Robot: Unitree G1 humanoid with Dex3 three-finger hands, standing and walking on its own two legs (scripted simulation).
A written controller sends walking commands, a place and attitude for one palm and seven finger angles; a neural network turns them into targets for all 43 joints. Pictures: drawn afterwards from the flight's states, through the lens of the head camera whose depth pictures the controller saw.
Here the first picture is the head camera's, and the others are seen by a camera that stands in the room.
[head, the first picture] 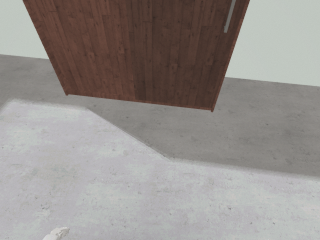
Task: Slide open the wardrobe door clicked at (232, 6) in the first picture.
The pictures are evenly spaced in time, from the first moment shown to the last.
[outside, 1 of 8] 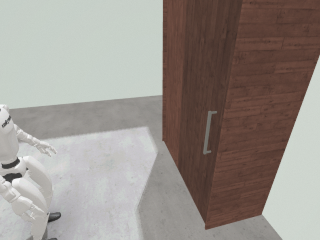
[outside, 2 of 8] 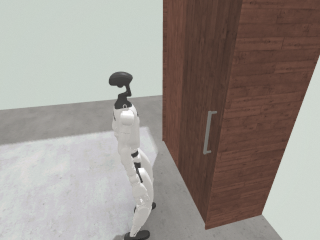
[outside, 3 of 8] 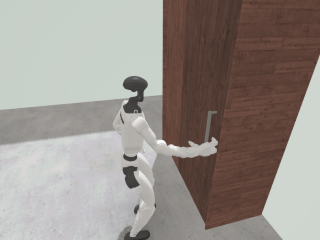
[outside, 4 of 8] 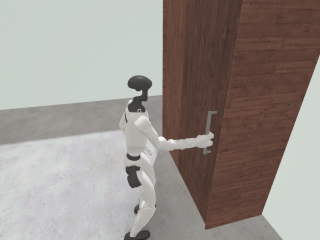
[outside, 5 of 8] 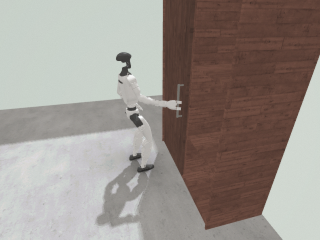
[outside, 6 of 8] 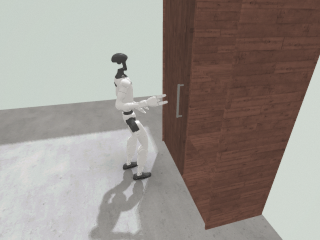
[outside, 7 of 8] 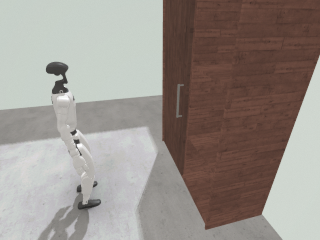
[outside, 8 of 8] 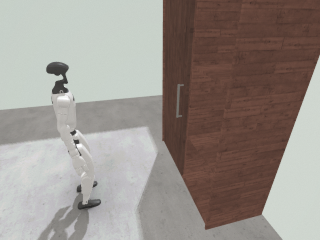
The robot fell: no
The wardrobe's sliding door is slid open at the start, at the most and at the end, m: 0.00 0.58 0.58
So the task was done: yes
